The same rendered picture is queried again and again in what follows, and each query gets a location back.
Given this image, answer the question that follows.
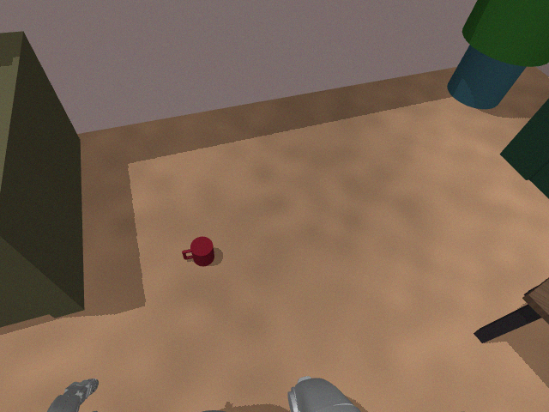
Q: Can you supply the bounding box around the left robot hand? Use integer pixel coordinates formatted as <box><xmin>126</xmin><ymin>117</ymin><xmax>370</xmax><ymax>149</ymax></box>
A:
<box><xmin>47</xmin><ymin>379</ymin><xmax>99</xmax><ymax>412</ymax></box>

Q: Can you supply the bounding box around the coffee table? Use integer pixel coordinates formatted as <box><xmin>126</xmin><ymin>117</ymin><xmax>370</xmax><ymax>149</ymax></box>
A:
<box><xmin>474</xmin><ymin>277</ymin><xmax>549</xmax><ymax>343</ymax></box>

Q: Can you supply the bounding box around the mug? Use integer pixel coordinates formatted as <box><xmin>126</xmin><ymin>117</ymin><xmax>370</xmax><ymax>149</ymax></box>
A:
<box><xmin>182</xmin><ymin>237</ymin><xmax>214</xmax><ymax>266</ymax></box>

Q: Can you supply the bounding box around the potted plant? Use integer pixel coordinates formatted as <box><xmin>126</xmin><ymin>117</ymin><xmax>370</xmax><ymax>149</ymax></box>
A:
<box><xmin>447</xmin><ymin>0</ymin><xmax>549</xmax><ymax>109</ymax></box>

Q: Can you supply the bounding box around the sofa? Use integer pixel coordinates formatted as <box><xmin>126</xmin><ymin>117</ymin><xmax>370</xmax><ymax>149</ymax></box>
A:
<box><xmin>500</xmin><ymin>99</ymin><xmax>549</xmax><ymax>199</ymax></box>

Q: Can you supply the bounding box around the armchair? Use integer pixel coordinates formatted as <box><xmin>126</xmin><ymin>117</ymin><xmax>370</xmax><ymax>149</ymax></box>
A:
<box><xmin>0</xmin><ymin>31</ymin><xmax>84</xmax><ymax>327</ymax></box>

